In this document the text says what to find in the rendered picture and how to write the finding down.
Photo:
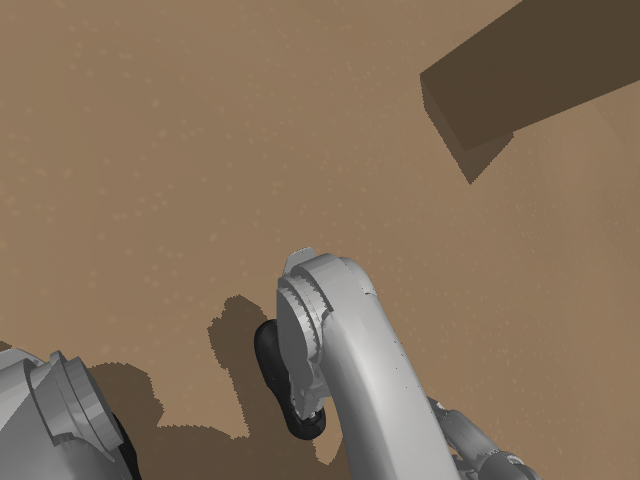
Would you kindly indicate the left robot foot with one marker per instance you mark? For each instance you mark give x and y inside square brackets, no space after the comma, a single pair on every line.
[128,452]

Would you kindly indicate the right robot hand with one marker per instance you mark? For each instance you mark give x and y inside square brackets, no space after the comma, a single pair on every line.
[461,434]

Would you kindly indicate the right robot arm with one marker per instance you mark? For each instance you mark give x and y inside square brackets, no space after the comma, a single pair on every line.
[506,466]

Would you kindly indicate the right robot foot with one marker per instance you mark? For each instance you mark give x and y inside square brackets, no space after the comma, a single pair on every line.
[276,376]

